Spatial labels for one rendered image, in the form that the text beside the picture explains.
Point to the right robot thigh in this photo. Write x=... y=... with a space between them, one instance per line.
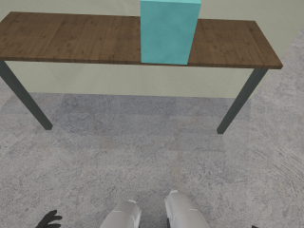
x=183 y=212

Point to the robot left hand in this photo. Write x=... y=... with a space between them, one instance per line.
x=49 y=217

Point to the left robot thigh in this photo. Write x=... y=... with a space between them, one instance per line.
x=127 y=214

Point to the carton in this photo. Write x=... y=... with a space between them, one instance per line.
x=167 y=30

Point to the table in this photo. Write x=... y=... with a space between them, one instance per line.
x=116 y=40

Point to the robot thigh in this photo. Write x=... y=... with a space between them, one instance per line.
x=127 y=214
x=183 y=212

